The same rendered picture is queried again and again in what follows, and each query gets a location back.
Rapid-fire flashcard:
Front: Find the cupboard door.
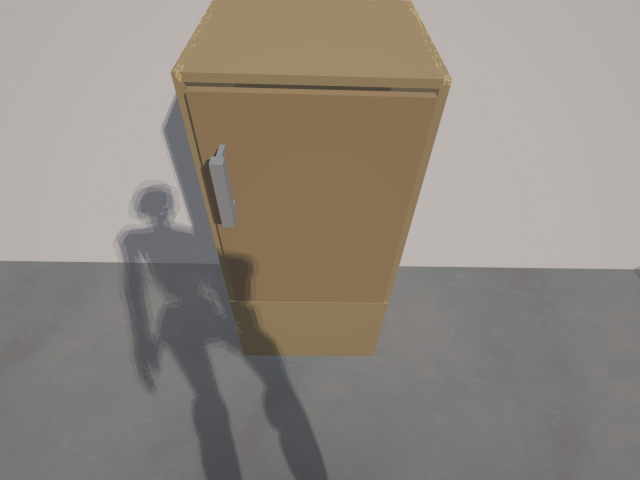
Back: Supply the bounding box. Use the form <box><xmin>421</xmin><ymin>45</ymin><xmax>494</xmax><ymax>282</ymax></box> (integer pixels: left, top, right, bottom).
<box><xmin>185</xmin><ymin>86</ymin><xmax>438</xmax><ymax>303</ymax></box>

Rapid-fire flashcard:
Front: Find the handle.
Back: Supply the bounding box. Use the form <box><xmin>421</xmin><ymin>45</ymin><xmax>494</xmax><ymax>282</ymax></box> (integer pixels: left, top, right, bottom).
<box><xmin>209</xmin><ymin>144</ymin><xmax>236</xmax><ymax>227</ymax></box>

